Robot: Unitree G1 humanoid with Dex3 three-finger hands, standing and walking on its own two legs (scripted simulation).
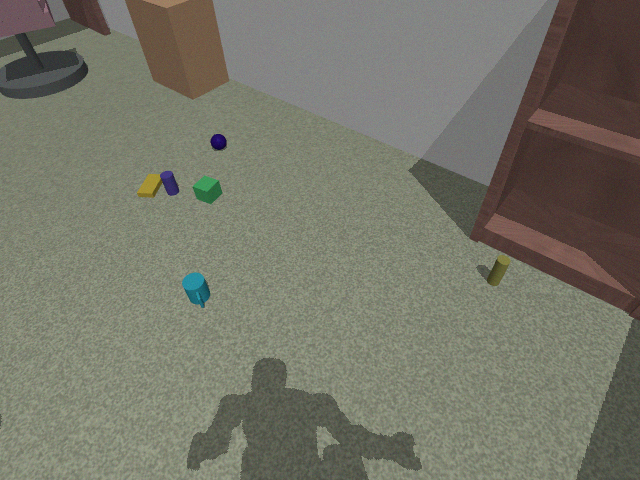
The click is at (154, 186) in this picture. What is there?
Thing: flat box
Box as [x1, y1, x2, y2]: [137, 174, 162, 197]
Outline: 159,174 148,174 137,192 139,196 154,196 162,182
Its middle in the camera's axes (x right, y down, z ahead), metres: -0.83 -0.27 +1.94
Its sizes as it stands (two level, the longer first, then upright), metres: 0.145 0.077 0.026
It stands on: the floor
